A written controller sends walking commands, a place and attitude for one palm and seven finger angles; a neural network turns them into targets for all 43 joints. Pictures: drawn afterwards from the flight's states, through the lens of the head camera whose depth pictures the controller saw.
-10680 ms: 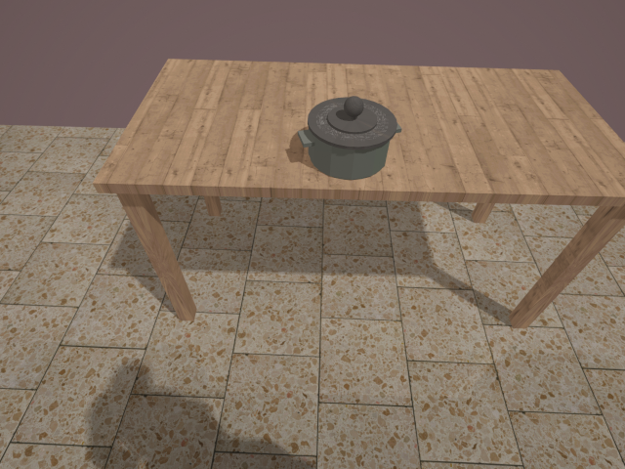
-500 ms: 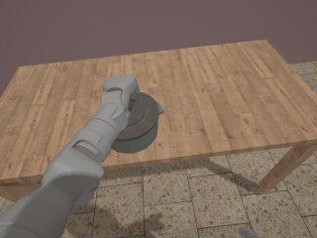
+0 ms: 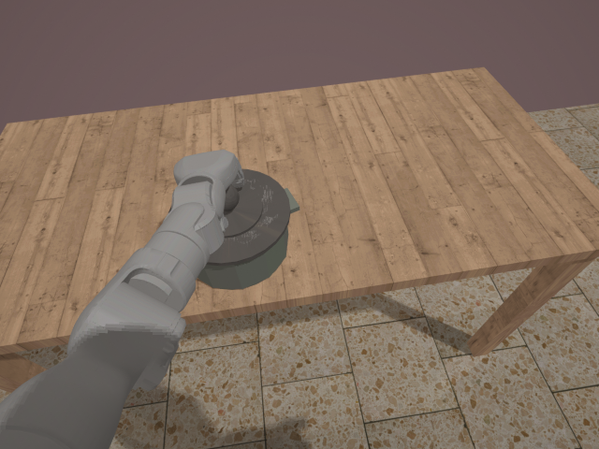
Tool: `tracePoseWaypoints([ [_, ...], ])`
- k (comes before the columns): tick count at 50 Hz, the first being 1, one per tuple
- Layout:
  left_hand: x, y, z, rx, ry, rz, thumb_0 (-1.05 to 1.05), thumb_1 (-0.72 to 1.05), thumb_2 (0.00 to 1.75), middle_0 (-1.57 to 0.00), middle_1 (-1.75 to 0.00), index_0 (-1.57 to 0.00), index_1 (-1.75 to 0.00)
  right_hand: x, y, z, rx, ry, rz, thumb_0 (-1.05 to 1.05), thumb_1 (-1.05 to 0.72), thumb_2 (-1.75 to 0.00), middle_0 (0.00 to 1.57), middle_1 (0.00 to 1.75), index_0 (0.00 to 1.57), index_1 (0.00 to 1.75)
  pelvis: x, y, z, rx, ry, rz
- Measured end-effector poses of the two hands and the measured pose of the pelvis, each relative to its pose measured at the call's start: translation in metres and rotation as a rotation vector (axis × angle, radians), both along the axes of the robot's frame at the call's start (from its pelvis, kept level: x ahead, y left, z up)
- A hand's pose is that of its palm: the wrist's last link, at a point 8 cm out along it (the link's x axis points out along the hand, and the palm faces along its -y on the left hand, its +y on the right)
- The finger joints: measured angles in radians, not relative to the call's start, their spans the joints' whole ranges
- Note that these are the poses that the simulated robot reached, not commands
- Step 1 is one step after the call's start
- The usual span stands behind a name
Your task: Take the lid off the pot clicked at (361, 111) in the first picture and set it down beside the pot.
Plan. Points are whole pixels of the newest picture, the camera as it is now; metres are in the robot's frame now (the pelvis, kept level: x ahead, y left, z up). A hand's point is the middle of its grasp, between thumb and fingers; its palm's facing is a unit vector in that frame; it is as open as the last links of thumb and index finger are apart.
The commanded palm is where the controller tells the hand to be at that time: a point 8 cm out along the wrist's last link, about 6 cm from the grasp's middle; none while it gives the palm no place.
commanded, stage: lower the open fingers around the knob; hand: left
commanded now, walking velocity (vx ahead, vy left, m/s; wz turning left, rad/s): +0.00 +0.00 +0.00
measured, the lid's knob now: (225, 197) +0.49 +0.09 +0.05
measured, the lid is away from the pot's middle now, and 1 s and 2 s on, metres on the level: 0.00 0.00 0.00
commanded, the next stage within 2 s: close the fingers and squeeze the knob in 0.26 s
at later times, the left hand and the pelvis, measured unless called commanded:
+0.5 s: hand (217, 203) +0.46 +0.10 +0.06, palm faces -0.34 -0.10 -0.93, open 10.2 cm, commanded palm +0.47 +0.11 +0.12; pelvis +0.00 +0.00 +0.00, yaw +0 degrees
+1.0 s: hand (223, 204) +0.46 +0.09 +0.06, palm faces -0.34 -0.10 -0.94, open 8.3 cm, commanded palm +0.47 +0.10 +0.12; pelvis +0.00 +0.00 +0.00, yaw +0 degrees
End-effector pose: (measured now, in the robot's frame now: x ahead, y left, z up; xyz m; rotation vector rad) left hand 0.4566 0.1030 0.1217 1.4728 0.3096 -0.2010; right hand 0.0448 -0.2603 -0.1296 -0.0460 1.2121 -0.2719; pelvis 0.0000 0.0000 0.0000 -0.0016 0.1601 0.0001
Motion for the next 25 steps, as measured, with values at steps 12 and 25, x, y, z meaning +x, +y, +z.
tracePoseWaypoints([
  [12,0.003,0.003,-0.002,-0.006,0.033,0.003,0.0,-0.3,1.43,-0.85,-0.08,-0.84,-0.08,0.012,0.007,0.001,0.0,-0.025,0.014,0.01,-0.91,-0.9,0.19,0.3,0.2,0.3,0.0,0.003,-0.001,-0.002,0.009,0.004],
  [25,0.007,0.001,-0.004,-0.01,0.026,0.001,0.0,-0.22,1.28,-0.73,-0.31,-0.72,-0.32,0.003,0.005,0.0,-0.004,0.006,0.002,0.01,-0.91,-0.9,0.19,0.3,0.2,0.3,0.002,0.005,-0.002,-0.004,0.017,0.002],
])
